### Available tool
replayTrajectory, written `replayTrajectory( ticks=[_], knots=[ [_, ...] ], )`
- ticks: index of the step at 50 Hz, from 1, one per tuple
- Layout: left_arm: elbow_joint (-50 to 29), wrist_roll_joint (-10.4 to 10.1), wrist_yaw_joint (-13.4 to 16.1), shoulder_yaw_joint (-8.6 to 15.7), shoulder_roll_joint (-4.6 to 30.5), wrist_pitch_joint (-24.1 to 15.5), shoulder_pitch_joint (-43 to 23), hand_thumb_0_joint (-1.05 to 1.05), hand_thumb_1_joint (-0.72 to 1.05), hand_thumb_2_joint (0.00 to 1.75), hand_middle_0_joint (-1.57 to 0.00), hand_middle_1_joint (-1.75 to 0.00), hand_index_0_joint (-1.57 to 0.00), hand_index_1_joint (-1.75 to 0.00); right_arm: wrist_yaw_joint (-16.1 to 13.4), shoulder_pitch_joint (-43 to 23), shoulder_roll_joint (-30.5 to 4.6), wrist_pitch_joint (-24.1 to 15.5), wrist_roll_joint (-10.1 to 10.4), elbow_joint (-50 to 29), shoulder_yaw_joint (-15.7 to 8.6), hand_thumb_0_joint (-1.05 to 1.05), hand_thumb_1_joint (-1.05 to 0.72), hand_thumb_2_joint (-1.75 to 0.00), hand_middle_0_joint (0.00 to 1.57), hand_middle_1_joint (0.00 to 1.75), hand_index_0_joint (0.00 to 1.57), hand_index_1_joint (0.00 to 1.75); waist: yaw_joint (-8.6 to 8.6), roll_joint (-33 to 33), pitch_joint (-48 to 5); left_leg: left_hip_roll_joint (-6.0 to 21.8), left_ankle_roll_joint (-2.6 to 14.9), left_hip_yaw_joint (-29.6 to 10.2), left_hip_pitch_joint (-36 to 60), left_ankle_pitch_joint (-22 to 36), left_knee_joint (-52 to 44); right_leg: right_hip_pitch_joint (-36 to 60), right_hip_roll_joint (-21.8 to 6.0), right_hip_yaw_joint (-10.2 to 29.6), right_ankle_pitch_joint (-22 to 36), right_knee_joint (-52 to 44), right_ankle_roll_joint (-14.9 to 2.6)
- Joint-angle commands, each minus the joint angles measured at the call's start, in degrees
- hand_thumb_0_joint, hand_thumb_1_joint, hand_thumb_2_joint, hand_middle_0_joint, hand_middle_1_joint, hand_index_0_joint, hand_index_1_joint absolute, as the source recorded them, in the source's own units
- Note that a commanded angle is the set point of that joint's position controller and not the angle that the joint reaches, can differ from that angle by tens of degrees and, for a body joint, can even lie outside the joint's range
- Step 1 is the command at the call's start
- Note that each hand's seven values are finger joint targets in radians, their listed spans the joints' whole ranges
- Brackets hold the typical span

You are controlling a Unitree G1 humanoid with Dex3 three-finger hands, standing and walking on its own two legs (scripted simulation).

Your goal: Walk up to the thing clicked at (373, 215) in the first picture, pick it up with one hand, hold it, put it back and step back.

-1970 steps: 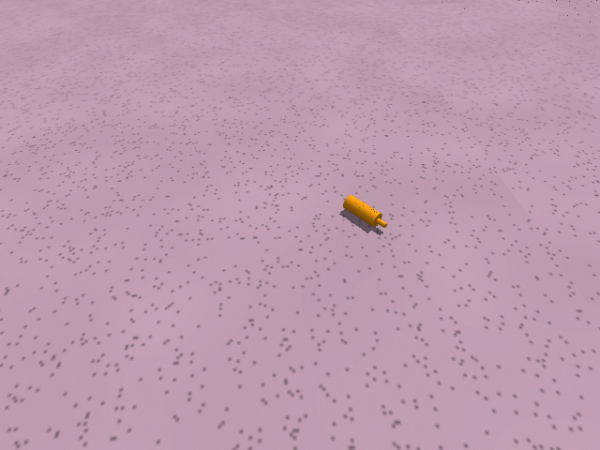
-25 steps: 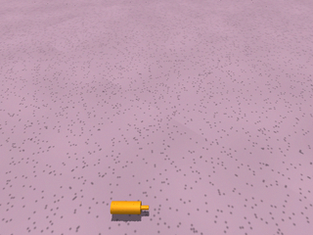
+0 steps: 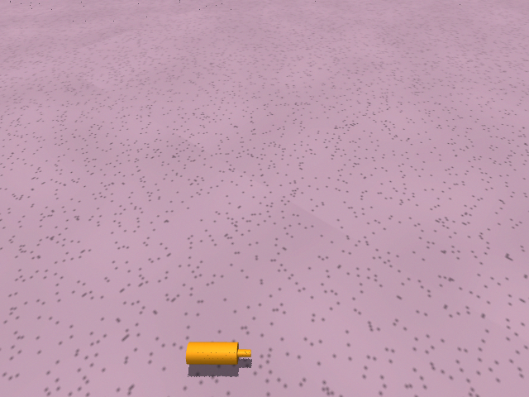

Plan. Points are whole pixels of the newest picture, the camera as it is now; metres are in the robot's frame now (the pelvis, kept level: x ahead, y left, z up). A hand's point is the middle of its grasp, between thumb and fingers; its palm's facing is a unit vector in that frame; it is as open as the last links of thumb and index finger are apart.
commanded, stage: stand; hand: left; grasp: from above
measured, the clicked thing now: (219, 353) +0.43 +0.20 -0.75
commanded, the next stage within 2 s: step back in 0.08 s
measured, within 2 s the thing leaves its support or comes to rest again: neither
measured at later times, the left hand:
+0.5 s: hand out of the picture +0.08 +0.30 -0.18, palm faces -0.06 -0.92 -0.38, open 7.3 cm
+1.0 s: hand out of the picture -0.07 +0.27 -0.15, palm faces -0.09 -0.91 -0.40, open 7.3 cm
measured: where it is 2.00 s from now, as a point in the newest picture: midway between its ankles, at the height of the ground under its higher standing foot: outside the picture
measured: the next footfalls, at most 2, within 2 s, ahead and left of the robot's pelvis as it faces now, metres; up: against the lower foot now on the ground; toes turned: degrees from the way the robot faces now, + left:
right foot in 0.82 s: -0.13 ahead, -0.10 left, +0.00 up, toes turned -3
left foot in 1.18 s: -0.22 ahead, +0.13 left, +0.00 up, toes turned -4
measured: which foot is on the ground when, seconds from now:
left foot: down 0.00-0.84, up 0.86-1.00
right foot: down 0.00-0.40, up 0.42-0.80, down 0.82-1.00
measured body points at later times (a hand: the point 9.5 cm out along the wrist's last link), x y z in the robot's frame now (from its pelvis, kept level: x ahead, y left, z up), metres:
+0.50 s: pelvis -0.07 +0.04 -0.03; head +0.00 +0.06 +0.42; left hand +0.09 +0.35 -0.16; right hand -0.01 -0.29 -0.13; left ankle -0.06 +0.13 -0.75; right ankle -0.05 -0.11 -0.70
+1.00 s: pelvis -0.19 +0.01 -0.02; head -0.15 -0.01 +0.43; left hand -0.07 +0.31 -0.13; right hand -0.12 -0.31 -0.15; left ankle -0.19 +0.14 -0.68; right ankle -0.17 -0.10 -0.75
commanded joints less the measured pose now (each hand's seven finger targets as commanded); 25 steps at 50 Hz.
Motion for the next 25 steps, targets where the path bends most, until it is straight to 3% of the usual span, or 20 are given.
replayTrajectory(
  ticks=[1, 3, 4, 7, 9, 11, 13, 14, 15, 16, 17, 18, 19, 20, 21, 22, 23, 25],
  knots=[
    [-3.6, -0.1, 0.9, 2.2, 12.3, -1.1, -2.3, 0.0, 0.9, 0.9, -0.2, -0.3, -0.2, -0.3, -0.6, -1.7, -11.7, -1.4, -0.1, -3.3, -2.5, 0.0, -0.9, -0.9, 0.2, 0.3, 0.2, 0.3, -0.27, -0.9, -4.4, 7.3, 1.46, -5.3, 0.4, 7.9, -2.4, 0.7, -6.9, 5.3, 9.1, -2.2, -1.65],
    [-3.6, -0.1, 0.9, 2.2, 12.4, -1.1, -2.1, 0.0, 0.9, 0.9, -0.2, -0.3, -0.2, -0.3, -0.6, -1.6, -11.6, -1.4, 0.0, -3.2, -2.4, 0.0, -0.9, -0.9, 0.2, 0.3, 0.2, 0.3, -0.07, -0.7, -4.1, 7.2, 1.37, -5.2, 0.2, 7.5, -2.8, 0.5, -6.9, 5.4, 8.8, -2.5, -1.62],
    [-5.9, -1.2, 1.1, 4.0, 16.9, -0.5, -2.1, 0.0, 0.9, 0.9, -0.2, -0.3, -0.2, -0.3, -0.4, -3.4, -15.3, -0.3, 0.6, -4.4, -3.9, 0.0, -0.9, -0.9, 0.2, 0.3, 0.2, 0.3, -0.43, -2.4, 1.4, 6.2, 2.34, -5.8, -3.7, 15.7, 3.0, -4.3, -6.1, 6.2, 19.4, 2.5, -2.0],
    [-8.8, -1.2, 1.5, 4.2, 16.1, 0.0, -1.0, 0.0, 0.9, 0.9, -0.2, -0.3, -0.2, -0.3, -0.1, -1.5, -14.6, 0.8, 1.4, -6.5, -4.4, 0.0, -0.9, -0.9, 0.2, 0.3, 0.2, 0.3, -1.12, -2.2, -4.9, 5.9, 3.82, -4.4, -2.9, 18.9, 8.6, -3.6, -6.2, 5.7, 21.6, 6.9, -4.11],
    [-11.0, -1.0, 1.4, 4.4, 16.5, 0.4, -1.9, 0.0, 0.9, 0.9, -0.2, -0.3, -0.2, -0.3, 0.0, -1.0, -14.5, 1.4, 1.3, -7.9, -4.9, 0.0, -0.9, -0.9, 0.2, 0.3, 0.2, 0.3, -1.5, -3.8, -7.2, 4.0, 4.03, -3.5, -4.0, 13.8, 12.9, -4.8, -8.0, 8.4, 19.8, 7.3, -6.35],
    [-12.8, -0.6, 1.4, 4.7, 17.9, 0.8, -2.1, 0.0, 0.9, 0.9, -0.2, -0.3, -0.2, -0.3, 0.1, -1.0, -14.0, 2.0, 1.1, -9.2, -5.1, 0.0, -0.9, -0.9, 0.2, 0.3, 0.2, 0.3, -1.15, -5.6, -8.0, 1.3, 3.16, -2.1, -4.9, 8.0, 19.1, -7.2, -11.7, 11.7, 20.4, 5.9, -9.48],
    [-15.1, 0.0, 1.6, 5.1, 19.6, 1.1, -4.0, 0.0, 0.9, 0.9, -0.2, -0.3, -0.2, -0.3, 0.4, 1.3, -12.7, 2.7, 0.8, -9.9, -5.2, 0.0, -0.9, -0.9, 0.2, 0.3, 0.2, 0.3, -1.28, -11.6, -7.0, -2.7, 2.22, -0.3, -6.0, -9.3, 28.3, -11.2, -17.7, 16.9, 20.9, 3.6, -14.15],
    [-16.4, 0.5, 1.6, 5.3, 20.1, 1.3, -5.2, 0.0, 0.9, 0.9, -0.2, -0.3, -0.2, -0.3, 0.7, 3.1, -12.8, 3.1, 0.5, -10.4, -5.5, 0.0, -0.9, -0.9, 0.2, 0.3, 0.2, 0.3, -1.66, -13.3, -6.7, -3.1, 2.62, -1.6, -6.3, -18.3, 33.6, -14.0, -19.8, 18.0, 19.5, 3.5, -15.74],
    [-17.6, 1.0, 1.6, 5.4, 20.4, 1.3, -7.1, 0.0, 0.9, 0.9, -0.2, -0.3, -0.2, -0.3, 0.9, 5.4, -12.6, 3.3, 0.7, -10.6, -5.7, 0.0, -0.9, -0.9, 0.2, 0.3, 0.2, 0.3, -2.78, -14.0, -6.2, -2.0, 2.96, -3.1, -6.3, -21.0, 34.7, -15.5, -20.3, 17.2, 19.6, 4.7, -15.81],
    [-18.3, 1.1, 1.7, 5.0, 19.2, 1.4, -7.4, 0.0, 0.9, 0.9, -0.2, -0.3, -0.2, -0.3, 1.0, 5.4, -13.0, 3.1, 0.9, -11.0, -6.0, 0.0, -0.9, -0.9, 0.2, 0.3, 0.2, 0.3, -2.92, -12.5, -6.3, -1.8, 3.17, -3.3, -6.5, -19.5, 32.0, -14.6, -18.1, 15.0, 20.5, 7.3, -14.61],
    [-18.7, 1.0, 1.8, 4.7, 18.4, 1.6, -8.0, 0.0, 0.9, 0.9, -0.2, -0.3, -0.2, -0.3, 0.9, 6.8, -12.8, 2.6, 0.9, -10.9, -6.1, 0.0, -0.9, -0.9, 0.2, 0.3, 0.2, 0.3, -3.59, -11.7, -6.6, -1.2, 2.98, -2.1, -6.8, -14.0, 24.9, -12.5, -15.3, 12.2, 20.2, 10.8, -11.99],
    [-19.1, 0.7, 1.7, 4.4, 17.9, 2.0, -7.6, 0.0, 0.9, 0.9, -0.2, -0.3, -0.2, -0.3, 0.7, 7.6, -13.4, 2.1, 0.4, -11.1, -6.4, 0.0, -0.9, -0.9, 0.2, 0.3, 0.2, 0.3, -3.75, -8.2, -6.5, 0.3, 2.67, -1.8, -6.2, -0.7, 15.2, -11.5, -11.4, 9.5, 17.3, 15.8, -8.54],
    [-19.9, 0.1, 1.8, 3.9, 15.4, 2.6, -6.3, 0.0, 0.9, 0.9, -0.2, -0.3, -0.2, -0.3, 0.5, 6.3, -15.8, 1.6, -0.6, -11.9, -7.0, 0.0, -0.9, -0.9, 0.2, 0.3, 0.2, 0.3, -2.97, 2.4, -5.4, 6.6, 4.27, -10.6, -5.9, 13.9, 6.8, -14.3, -3.7, 5.5, 8.1, 24.8, -4.83],
    [-20.3, -0.3, 2.0, 3.7, 13.0, 3.0, -5.4, 0.0, 0.9, 0.9, -0.2, -0.3, -0.2, -0.3, 0.3, 5.3, -19.3, 1.1, -1.5, -12.8, -7.8, 0.0, -0.9, -0.9, 0.2, 0.3, 0.2, 0.3, -2.02, 11.5, -3.5, 14.8, 7.75, -22.4, -1.5, 27.7, 3.5, -23.4, 6.1, 4.2, -17.2, 33.4, -2.61],
    [-20.1, 0.1, 2.5, 3.9, 13.6, 3.4, -3.2, 0.0, 0.9, 0.9, -0.2, -0.3, -0.2, -0.3, 0.2, 5.8, -20.8, 0.8, -1.3, -13.5, -8.1, 0.0, -0.9, -0.9, 0.2, 0.3, 0.2, 0.3, -1.86, 7.2, -5.1, 19.1, 12.69, -21.5, -1.8, 39.8, 6.3, -23.0, 7.0, 8.4, -26.6, 42.4, -2.07],
    [-19.8, 0.3, 2.9, 3.9, 13.8, 3.5, -2.6, 0.0, 0.9, 0.9, -0.2, -0.3, -0.2, -0.3, 0.0, 4.5, -22.4, 0.8, -1.1, -14.8, -8.4, 0.0, -0.9, -0.9, 0.2, 0.3, 0.2, 0.3, -2.68, 9.6, -6.5, 21.6, 14.27, -26.1, -2.7, 38.8, 5.2, -23.6, 8.1, 11.9, -28.8, 47.4, -1.96],
    [-19.6, 0.3, 3.1, 4.4, 14.5, 3.4, -3.1, 0.0, 0.9, 0.9, -0.2, -0.3, -0.2, -0.3, -0.5, 2.4, -20.4, 0.8, -0.9, -15.6, -8.1, 0.0, -0.9, -0.9, 0.2, 0.3, 0.2, 0.3, -2.2, 7.5, -5.2, 19.9, 14.47, -24.1, -4.2, 34.3, 5.6, -23.5, 7.1, 13.4, -26.2, 50.4, -2.09],
    [-18.4, -0.4, 2.6, 4.5, 14.7, 3.5, 0.6, 0.0, 0.9, 0.9, -0.2, -0.3, -0.2, -0.3, -1.2, -1.7, -17.5, 0.5, -1.2, -17.2, -7.2, 0.0, -0.9, -0.9, 0.2, 0.3, 0.2, 0.3, 1.04, 6.6, -4.6, 13.9, 12.07, -14.4, -3.1, 32.0, 8.8, -25.4, 7.3, 13.1, -19.5, 54.1, -1.66]
  ],
)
